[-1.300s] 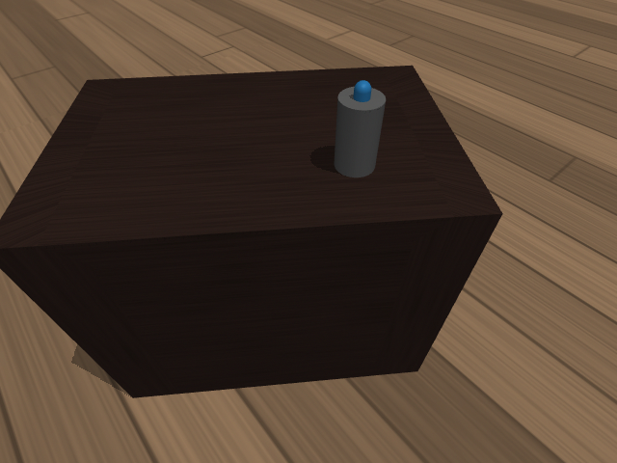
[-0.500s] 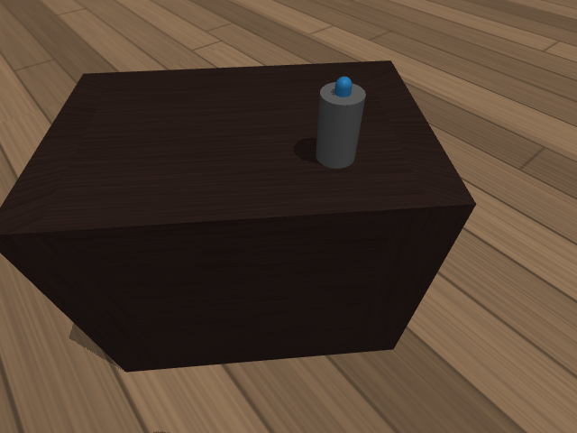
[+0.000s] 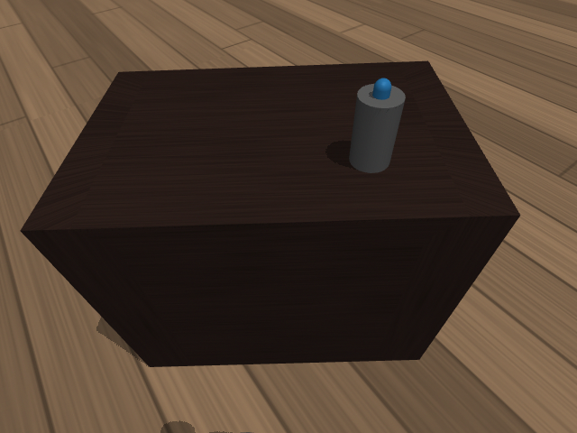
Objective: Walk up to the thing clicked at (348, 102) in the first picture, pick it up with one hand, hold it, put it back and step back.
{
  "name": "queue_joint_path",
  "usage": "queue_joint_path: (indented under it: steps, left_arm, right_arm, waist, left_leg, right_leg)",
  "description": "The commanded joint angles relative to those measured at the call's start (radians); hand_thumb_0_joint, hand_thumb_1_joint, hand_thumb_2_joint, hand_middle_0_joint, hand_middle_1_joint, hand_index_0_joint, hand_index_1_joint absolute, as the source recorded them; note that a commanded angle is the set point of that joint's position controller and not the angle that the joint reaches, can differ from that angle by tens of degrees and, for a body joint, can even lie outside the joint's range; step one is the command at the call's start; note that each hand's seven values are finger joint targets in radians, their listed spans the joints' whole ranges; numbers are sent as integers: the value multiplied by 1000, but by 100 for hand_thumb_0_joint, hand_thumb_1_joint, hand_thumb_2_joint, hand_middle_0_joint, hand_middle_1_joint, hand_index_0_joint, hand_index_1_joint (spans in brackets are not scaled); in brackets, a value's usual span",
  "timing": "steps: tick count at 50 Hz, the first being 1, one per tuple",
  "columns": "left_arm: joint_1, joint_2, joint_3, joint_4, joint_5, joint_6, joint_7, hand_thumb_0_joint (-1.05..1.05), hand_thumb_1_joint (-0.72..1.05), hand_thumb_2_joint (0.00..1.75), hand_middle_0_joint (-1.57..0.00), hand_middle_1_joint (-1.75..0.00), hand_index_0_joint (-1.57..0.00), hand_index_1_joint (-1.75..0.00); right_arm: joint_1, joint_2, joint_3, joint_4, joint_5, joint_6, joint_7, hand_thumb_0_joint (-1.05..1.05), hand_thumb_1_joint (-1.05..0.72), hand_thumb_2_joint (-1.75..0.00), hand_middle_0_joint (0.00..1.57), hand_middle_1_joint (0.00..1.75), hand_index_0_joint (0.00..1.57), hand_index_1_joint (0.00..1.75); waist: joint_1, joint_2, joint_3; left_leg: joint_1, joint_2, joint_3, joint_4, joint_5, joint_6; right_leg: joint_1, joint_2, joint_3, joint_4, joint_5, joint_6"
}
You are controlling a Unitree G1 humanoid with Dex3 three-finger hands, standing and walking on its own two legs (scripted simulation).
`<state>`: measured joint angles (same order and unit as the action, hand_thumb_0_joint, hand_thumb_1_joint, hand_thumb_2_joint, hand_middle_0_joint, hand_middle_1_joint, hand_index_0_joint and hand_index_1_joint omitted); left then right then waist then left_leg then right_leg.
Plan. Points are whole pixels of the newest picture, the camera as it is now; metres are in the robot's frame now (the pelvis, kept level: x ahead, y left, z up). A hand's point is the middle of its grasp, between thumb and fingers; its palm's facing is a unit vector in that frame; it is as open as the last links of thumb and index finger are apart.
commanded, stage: walk up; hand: right
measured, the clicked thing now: (375, 123) +0.66 -0.15 +0.06
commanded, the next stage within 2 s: none
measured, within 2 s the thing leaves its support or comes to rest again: neither
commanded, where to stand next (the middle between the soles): +0.17 +0.04 m, yaw +2 degrees
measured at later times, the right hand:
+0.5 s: hand out of the picture +0.16 -0.19 -0.14, palm faces -0.02 +0.90 -0.44, open 7.4 cm
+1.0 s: hand (430, 377) +0.24 -0.21 -0.16, palm faces -0.11 +0.88 -0.46, open 7.4 cm
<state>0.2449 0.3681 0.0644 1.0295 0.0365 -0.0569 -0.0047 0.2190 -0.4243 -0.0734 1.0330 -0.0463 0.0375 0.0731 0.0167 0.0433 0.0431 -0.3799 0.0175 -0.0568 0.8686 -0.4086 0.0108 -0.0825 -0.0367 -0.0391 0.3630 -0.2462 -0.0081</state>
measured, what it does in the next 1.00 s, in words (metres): walks ahead: left foot, then right foot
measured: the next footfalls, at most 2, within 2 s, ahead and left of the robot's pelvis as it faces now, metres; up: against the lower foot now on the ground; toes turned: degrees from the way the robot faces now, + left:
left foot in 0.14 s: +0.15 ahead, +0.21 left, +0.00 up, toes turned +5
right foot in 0.62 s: +0.27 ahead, -0.06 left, +0.00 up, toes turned +1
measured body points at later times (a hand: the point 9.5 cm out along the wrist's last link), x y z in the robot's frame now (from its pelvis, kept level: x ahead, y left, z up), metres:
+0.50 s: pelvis +0.13 +0.09 -0.01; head +0.17 +0.11 +0.43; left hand +0.22 +0.41 -0.14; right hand +0.16 -0.23 -0.11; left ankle +0.11 +0.20 -0.74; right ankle +0.22 -0.07 -0.69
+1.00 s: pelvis +0.14 +0.06 -0.04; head +0.19 +0.08 +0.41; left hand +0.26 +0.37 -0.15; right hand +0.25 -0.26 -0.13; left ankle +0.15 +0.16 -0.75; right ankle +0.23 -0.06 -0.74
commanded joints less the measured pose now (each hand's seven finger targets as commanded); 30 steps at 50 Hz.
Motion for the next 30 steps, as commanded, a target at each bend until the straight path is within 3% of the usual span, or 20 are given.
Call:
queue_joint_path:
  steps: [1,2,4,6,7,8,9,10,11,12,13,14,16,19,20,21,24,28,30]
  left_arm:
    - [-104,312,83,-134,6,-27,15,0,90,90,-20,-30,-20,-30]
    - [-97,314,82,-138,7,-26,8,0,90,90,-20,-30,-20,-30]
    - [-121,320,82,-152,9,-22,-3,0,90,90,-20,-30,-20,-30]
    - [-126,296,75,-163,9,-8,-11,0,90,90,-20,-30,-20,-30]
    - [-78,251,63,-165,14,3,-16,0,90,90,-20,-30,-20,-30]
    - [-21,175,40,-165,8,13,-23,0,90,90,-20,-30,-20,-30]
    - [5,117,18,-186,-8,18,-22,0,90,90,-20,-30,-20,-30]
    - [-12,235,44,-179,-17,26,-10,0,90,90,-20,-30,-20,-30]
    - [-24,271,41,-182,-15,23,-7,0,90,90,-20,-30,-20,-30]
    - [-17,279,43,-164,-24,23,-5,0,90,90,-20,-30,-20,-30]
    - [44,274,48,-136,-32,26,-9,0,90,90,-20,-30,-20,-30]
    - [85,272,48,-114,-34,30,-13,0,90,90,-20,-30,-20,-30]
    - [81,256,53,-121,-25,49,-17,0,90,90,-20,-30,-20,-30]
    - [47,218,47,-170,-22,76,-19,0,90,90,-20,-30,-20,-30]
    - [25,212,46,-181,-20,81,-19,0,90,90,-20,-30,-20,-30]
    - [-5,207,45,-193,-21,85,-19,0,90,90,-20,-30,-20,-30]
    - [-56,187,39,-232,-28,88,-20,0,90,90,-20,-30,-20,-30]
    - [-87,188,41,-242,-25,88,-24,0,90,90,-20,-30,-20,-30]
    - [-39,195,49,-228,-20,81,-23,0,90,90,-20,-30,-20,-30]
  right_arm:
    - [-28,-156,-52,-139,1,-31,19,0,-90,-90,20,30,20,30]
    - [-40,-151,-56,-148,3,-35,22,0,-90,-90,20,30,20,30]
    - [3,-155,-69,-146,9,-42,20,0,-90,-90,20,30,20,30]
    - [134,-157,-84,-101,11,-51,10,0,-90,-90,20,30,20,30]
    - [228,-185,-100,-67,10,-59,-3,0,-90,-90,20,30,20,30]
    - [334,-247,-118,-50,5,-66,-19,0,-90,-90,20,30,20,30]
    - [350,-334,-121,-83,-8,-81,-31,0,-90,-90,20,30,20,30]
    - [219,-391,-123,-130,21,-88,-30,0,-90,-90,20,30,20,30]
    - [144,-401,-125,-156,30,-90,-35,0,-90,-90,20,30,20,30]
    - [112,-354,-107,-168,24,-100,-44,0,-90,-90,20,30,20,30]
    - [85,-296,-87,-187,22,-112,-54,0,-90,-90,20,30,20,30]
    - [103,-265,-75,-188,28,-123,-62,0,-90,-90,20,30,20,30]
    - [159,-248,-70,-177,38,-136,-79,0,-90,-90,20,30,20,30]
    - [155,-224,-56,-202,37,-143,-108,0,-90,-90,20,30,20,30]
    - [159,-226,-57,-204,37,-143,-116,0,-90,-90,20,30,20,30]
    - [168,-237,-61,-209,38,-143,-124,0,-90,-90,20,30,20,30]
    - [142,-229,-58,-236,38,-128,-132,0,-90,-90,20,30,20,30]
    - [94,-228,-55,-261,48,-92,-133,0,-90,-90,20,30,20,30]
    - [80,-226,-50,-268,59,-77,-132,0,-90,-90,20,30,20,30]
  waist:
    - [-16,-195,76]
    - [-9,-215,76]
    - [-33,-250,78]
    - [-96,-177,33]
    - [-120,-43,-23]
    - [-163,191,-41]
    - [-163,344,-29]
    - [-119,187,-7]
    - [-89,154,50]
    - [-61,68,80]
    - [-25,53,69]
    - [-12,42,59]
    - [-14,28,54]
    - [-1,39,65]
    - [-7,46,59]
    - [-21,65,68]
    - [-25,97,52]
    - [-37,125,-22]
    - [3,93,-76]
  left_leg:
    - [-91,101,-18,-84,17,-29]
    - [-40,90,13,-147,30,-29]
    - [73,68,64,-224,102,-27]
    - [288,6,153,-291,195,-25]
    - [433,-22,140,-296,136,-19]
    - [503,56,-29,-407,-79,24]
    - [425,287,-553,-623,-378,111]
    - [261,381,-733,-742,-528,215]
    - [199,411,-757,-754,-488,248]
    - [198,367,-589,-687,-315,227]
    - [234,313,-434,-620,-139,197]
    - [232,275,-315,-577,69,164]
    - [192,274,-234,-540,419,164]
    - [203,274,-86,-477,821,180]
    - [221,271,-58,-454,902,181]
    - [200,279,-51,-446,937,188]
    - [194,244,-2,-404,977,169]
    - [189,207,23,-304,810,142]
    - [165,177,34,-154,721,113]
  right_leg:
    - [-49,-265,174,-183,-204,-194]
    - [-87,-239,129,-160,-195,-182]
    - [-174,-203,70,-101,-218,-150]
    - [-292,-162,6,73,-241,-120]
    - [-366,-116,-27,282,-260,-112]
    - [-486,-22,-83,586,-319,-85]
    - [-626,116,62,817,-403,-50]
    - [-550,56,164,849,-374,-69]
    - [-553,13,187,870,-311,-74]
    - [-563,-15,222,867,-231,-67]
    - [-554,-40,216,835,-155,-65]
    - [-513,-43,204,784,-122,-59]
    - [-443,-29,195,761,-105,-28]
    - [-428,-10,186,671,-79,-1]
    - [-441,-2,170,652,-68,-3]
    - [-432,4,162,637,-59,-2]
    - [-378,14,111,522,-14,-15]
    - [-253,30,23,337,-10,-29]
    - [-121,39,24,173,114,-57]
